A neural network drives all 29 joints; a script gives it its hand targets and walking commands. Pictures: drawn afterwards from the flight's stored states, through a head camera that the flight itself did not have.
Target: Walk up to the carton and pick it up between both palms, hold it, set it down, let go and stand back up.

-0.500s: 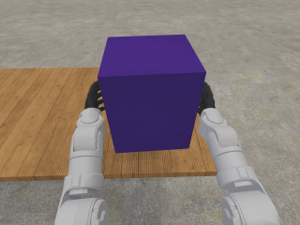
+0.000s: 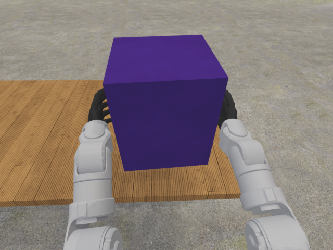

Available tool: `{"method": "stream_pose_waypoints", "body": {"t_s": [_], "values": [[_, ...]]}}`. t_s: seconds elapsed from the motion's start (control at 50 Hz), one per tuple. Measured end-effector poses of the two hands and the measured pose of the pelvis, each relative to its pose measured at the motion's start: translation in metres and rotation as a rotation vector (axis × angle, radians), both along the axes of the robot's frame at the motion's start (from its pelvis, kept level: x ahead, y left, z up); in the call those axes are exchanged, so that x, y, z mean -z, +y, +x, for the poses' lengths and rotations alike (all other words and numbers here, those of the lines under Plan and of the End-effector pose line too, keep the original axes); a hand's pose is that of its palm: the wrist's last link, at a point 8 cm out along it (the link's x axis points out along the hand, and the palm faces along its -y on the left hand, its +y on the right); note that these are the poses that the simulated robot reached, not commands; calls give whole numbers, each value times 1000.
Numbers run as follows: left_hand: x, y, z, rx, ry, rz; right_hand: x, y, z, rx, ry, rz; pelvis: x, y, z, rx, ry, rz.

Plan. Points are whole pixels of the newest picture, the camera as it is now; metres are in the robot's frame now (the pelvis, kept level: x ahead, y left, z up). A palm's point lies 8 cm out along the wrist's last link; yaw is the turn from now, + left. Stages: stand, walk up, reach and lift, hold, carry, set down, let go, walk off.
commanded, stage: hold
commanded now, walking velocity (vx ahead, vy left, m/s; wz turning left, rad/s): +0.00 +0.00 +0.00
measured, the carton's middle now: (162, 103) +0.39 -0.01 +0.19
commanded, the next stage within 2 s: none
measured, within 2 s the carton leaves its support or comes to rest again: neither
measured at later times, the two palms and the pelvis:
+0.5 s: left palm (96, 124) +0.34 +0.15 +0.18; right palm (225, 120) +0.34 -0.15 +0.17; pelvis -0.01 -0.01 +0.00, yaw +1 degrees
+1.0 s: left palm (94, 123) +0.34 +0.15 +0.18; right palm (223, 120) +0.34 -0.15 +0.17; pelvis -0.01 -0.01 +0.00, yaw +1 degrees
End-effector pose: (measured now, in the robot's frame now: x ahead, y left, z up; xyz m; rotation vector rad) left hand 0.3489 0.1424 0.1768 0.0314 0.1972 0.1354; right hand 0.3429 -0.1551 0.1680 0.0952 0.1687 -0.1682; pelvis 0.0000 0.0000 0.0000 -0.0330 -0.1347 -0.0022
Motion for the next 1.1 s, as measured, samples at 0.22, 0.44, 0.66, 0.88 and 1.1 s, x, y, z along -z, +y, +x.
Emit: {"method": "stream_pose_waypoints", "body": {"t_s": [0.22,0.44,0.66,0.88,1.1], "values": [[-2,2,-4,-12,7,6,-2,2,-1,-11,6,-11,0,-2,-5,2,-15,3],[0,4,-5,-21,12,8,0,4,1,-21,9,-17,0,-7,-10,-8,-7,4],[1,3,-4,-20,13,4,2,4,1,-19,9,-16,0,-8,-10,-14,3,4],[-1,5,-4,-18,7,3,0,5,0,-17,2,-15,0,-6,-9,-12,-1,5],[0,8,-4,-20,6,3,0,8,1,-18,-1,-18,0,-5,-6,-13,-6,3]]}}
